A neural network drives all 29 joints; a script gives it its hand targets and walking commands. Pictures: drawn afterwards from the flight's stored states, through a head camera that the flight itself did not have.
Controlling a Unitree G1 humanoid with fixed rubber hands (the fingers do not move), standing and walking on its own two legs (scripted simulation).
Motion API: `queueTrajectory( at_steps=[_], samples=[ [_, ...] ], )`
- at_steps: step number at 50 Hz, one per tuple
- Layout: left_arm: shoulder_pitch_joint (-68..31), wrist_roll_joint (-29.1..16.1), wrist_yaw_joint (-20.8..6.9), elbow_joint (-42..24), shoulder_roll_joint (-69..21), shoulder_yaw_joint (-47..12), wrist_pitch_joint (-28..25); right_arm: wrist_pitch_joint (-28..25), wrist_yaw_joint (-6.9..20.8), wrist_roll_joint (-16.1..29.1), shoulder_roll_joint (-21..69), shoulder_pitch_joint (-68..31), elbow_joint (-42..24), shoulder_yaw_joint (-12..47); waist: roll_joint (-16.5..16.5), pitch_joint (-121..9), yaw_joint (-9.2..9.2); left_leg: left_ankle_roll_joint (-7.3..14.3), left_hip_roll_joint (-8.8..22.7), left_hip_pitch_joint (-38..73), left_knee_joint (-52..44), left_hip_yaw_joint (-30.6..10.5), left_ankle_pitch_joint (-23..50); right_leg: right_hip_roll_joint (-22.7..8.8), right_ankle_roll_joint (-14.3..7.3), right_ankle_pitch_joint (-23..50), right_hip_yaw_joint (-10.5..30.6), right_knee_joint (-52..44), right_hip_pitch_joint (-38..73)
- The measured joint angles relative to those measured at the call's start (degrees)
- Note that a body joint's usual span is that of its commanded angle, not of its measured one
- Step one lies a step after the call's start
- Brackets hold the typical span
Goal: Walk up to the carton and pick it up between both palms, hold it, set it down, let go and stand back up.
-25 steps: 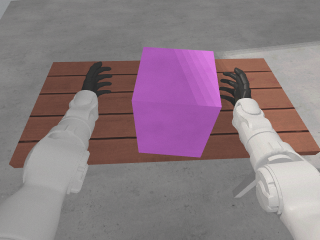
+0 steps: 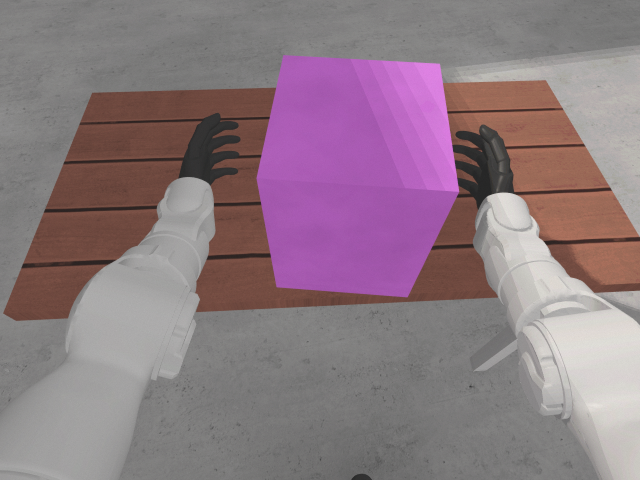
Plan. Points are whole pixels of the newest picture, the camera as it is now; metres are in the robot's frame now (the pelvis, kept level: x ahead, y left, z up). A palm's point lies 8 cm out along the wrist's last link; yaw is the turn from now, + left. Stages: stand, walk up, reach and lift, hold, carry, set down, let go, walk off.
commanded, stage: reach and lift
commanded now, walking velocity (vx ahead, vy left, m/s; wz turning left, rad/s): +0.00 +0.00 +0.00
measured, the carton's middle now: (350, 186) +0.51 -0.07 +0.03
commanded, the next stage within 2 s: none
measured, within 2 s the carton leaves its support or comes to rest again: neither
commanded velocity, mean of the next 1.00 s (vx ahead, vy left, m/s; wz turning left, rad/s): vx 0.00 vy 0.00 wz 0.00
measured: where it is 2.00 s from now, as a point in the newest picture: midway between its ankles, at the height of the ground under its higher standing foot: outside the picture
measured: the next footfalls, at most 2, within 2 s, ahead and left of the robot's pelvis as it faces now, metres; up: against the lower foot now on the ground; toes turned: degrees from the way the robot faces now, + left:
none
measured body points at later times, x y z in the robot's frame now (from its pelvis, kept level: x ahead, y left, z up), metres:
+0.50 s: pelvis +0.00 +0.02 +0.02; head +0.11 +0.02 +0.45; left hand +0.51 +0.09 +0.09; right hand +0.45 -0.20 +0.08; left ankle -0.02 +0.14 -0.72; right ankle +0.04 -0.10 -0.72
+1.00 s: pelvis +0.04 +0.02 +0.03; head +0.13 +0.02 +0.47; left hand +0.50 +0.10 +0.08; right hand +0.44 -0.19 +0.08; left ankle -0.02 +0.14 -0.72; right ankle +0.04 -0.10 -0.72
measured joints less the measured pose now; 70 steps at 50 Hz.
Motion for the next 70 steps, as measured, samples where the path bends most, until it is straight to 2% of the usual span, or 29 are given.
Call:
queueTrajectory(
  at_steps=[8, 12, 17, 22, 24, 26, 29, 31, 34, 38, 44, 49, 56, 61, 70],
  samples=[
    [0.54, 2.87, 0.33, -2.38, -0.94, 4.00, -0.33, 0.00, -2.03, -2.66, 1.99, 0.30, -2.75, -2.15, -0.23, 0.70, -0.37, 0.15, -0.49, 0.03, -1.35, 0.05, 1.05, -0.47, 0.16, 0.60, 0.12, -0.68, -0.19],
    [0.52, 4.84, 0.63, -3.32, -2.03, 5.65, -0.21, 0.45, -3.13, -6.12, 4.20, 0.12, -4.29, -5.13, -0.25, 0.95, -0.75, 0.43, -0.73, 0.25, -2.02, 0.19, 1.53, -0.68, 0.43, 1.15, 0.27, -1.52, 0.13],
    [0.59, 10.36, 1.68, -5.20, -4.67, 10.30, 0.18, 0.89, -4.28, -11.76, 6.26, 0.73, -4.72, -10.88, -0.68, 1.31, -1.34, 0.92, -0.89, 2.02, -3.71, 0.63, 2.17, -0.79, 0.86, 2.11, 0.68, -3.65, 2.03],
    [2.07, 18.90, 3.05, -6.81, -5.99, 18.64, 1.97, 1.18, -4.15, -20.14, 8.43, 3.70, -7.41, -19.01, -0.67, 2.72, -1.04, 1.39, -0.75, 5.99, -6.09, 1.42, 2.63, -0.59, 1.33, 3.26, 1.34, -6.89, 6.16],
    [2.95, 23.65, 3.03, -7.97, -6.96, 23.60, 2.11, 0.72, -3.49, -25.61, 9.56, 4.98, -9.47, -24.18, -0.22, 4.10, -0.44, 1.68, -0.77, 8.16, -7.22, 1.59, 2.86, -0.61, 1.62, 3.72, 1.40, -8.52, 8.56],
    [3.95, 29.22, 2.83, -9.45, -8.19, 29.66, 1.77, 0.16, -1.79, -32.44, 11.10, 6.33, -12.64, -30.96, 0.09, 6.02, 0.59, 1.27, -0.76, 10.89, -8.77, 1.89, 3.30, -0.65, 1.76, 4.23, 1.53, -10.11, 11.24],
    [6.60, 35.94, 2.32, -13.52, -10.88, 37.04, 1.68, -0.95, 0.77, -41.54, 14.04, 8.47, -17.80, -39.38, 0.92, 8.68, 1.82, 1.79, -0.68, 15.07, -11.00, 2.01, 3.70, -0.57, 1.83, 4.93, 1.39, -12.79, 15.65],
    [8.68, 38.61, 2.16, -16.58, -12.65, 40.35, 1.93, -1.58, 1.54, -45.30, 15.87, 9.91, -20.54, -42.54, 1.25, 9.90, 2.21, 1.90, -0.60, 17.65, -12.35, 2.03, 3.84, -0.50, 1.84, 5.03, 1.27, -14.02, 18.17],
    [11.44, 41.05, 1.70, -20.43, -14.65, 43.07, 2.56, -2.30, 2.20, -48.27, 17.77, 11.92, -23.18, -44.60, 1.32, 11.02, 2.59, 1.71, -0.31, 20.91, -13.79, 2.14, 3.70, -0.25, 1.70, 4.64, 1.17, -14.97, 21.16],
    [14.13, 42.53, 0.85, -23.91, -16.23, 44.20, 3.55, -2.30, 2.56, -49.53, 18.73, 14.26, -25.03, -44.18, 0.94, 11.72, 2.70, 1.37, 0.10, 24.15, -14.98, 2.09, 3.27, 0.09, 1.42, 3.74, 0.87, -15.34, 24.06],
    [16.40, 43.06, -0.10, -27.54, -17.30, 43.75, 5.29, -1.97, 2.09, -48.88, 19.56, 16.37, -26.58, -42.45, 0.15, 12.52, 2.37, 1.15, 0.31, 26.83, -16.00, 1.98, 3.01, 0.20, 1.20, 2.77, 0.44, -15.31, 26.36],
    [17.09, 41.71, -0.23, -30.11, -18.08, 42.72, 6.90, -1.33, 1.42, -48.34, 20.51, 17.27, -28.61, -42.03, -0.23, 13.37, 1.39, 1.37, 0.05, 27.43, -16.20, 1.45, 3.09, -0.18, 1.43, 2.79, -0.35, -15.91, 27.47],
    [18.10, 42.45, 0.31, -33.21, -19.42, 41.02, 8.88, -1.56, 1.86, -47.49, 20.88, 18.73, -30.07, -42.34, -0.84, 13.43, 0.80, 2.04, -0.46, 27.57, -15.96, 1.67, 2.86, -0.80, 2.12, 3.05, -0.73, -16.65, 28.15],
    [19.66, 43.71, 1.25, -36.00, -20.83, 40.29, 10.54, -2.17, 2.78, -46.32, 20.27, 19.39, -29.12, -42.42, -0.82, 13.00, 1.46, 2.40, -0.29, 28.00, -15.47, 2.79, 2.11, -0.82, 1.97, 3.24, -1.20, -17.06, 28.60],
    [21.09, 43.76, 1.20, -38.58, -21.25, 39.10, 11.94, -4.10, 3.48, -44.38, 19.04, 19.69, -26.99, -41.19, -0.31, 13.23, 2.00, 2.33, 0.40, 28.28, -14.23, 3.64, 1.04, -0.52, 1.82, 2.93, -2.47, -16.89, 29.16]
  ],
)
